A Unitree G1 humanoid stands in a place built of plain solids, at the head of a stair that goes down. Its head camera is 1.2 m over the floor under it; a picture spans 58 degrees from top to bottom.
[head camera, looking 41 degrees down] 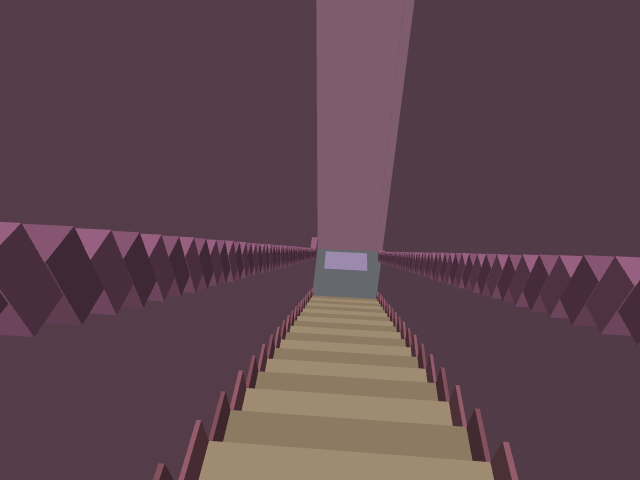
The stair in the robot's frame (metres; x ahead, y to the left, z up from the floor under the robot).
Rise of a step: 0.21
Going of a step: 0.23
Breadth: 1.07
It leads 4 degrees to the right of straight ahead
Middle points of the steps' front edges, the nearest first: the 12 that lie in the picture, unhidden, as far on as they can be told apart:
0.69 -0.10 -0.41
0.91 -0.12 -0.62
1.14 -0.13 -0.83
1.37 -0.15 -1.03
1.59 -0.17 -1.24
1.82 -0.18 -1.45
2.05 -0.20 -1.65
2.27 -0.22 -1.86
2.50 -0.23 -2.07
2.72 -0.25 -2.27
2.95 -0.27 -2.48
3.18 -0.28 -2.69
